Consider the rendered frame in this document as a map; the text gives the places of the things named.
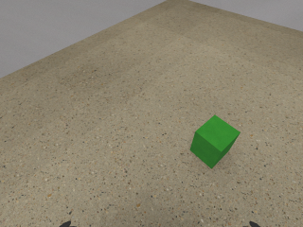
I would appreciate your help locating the carton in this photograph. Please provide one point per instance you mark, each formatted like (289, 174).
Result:
(213, 140)

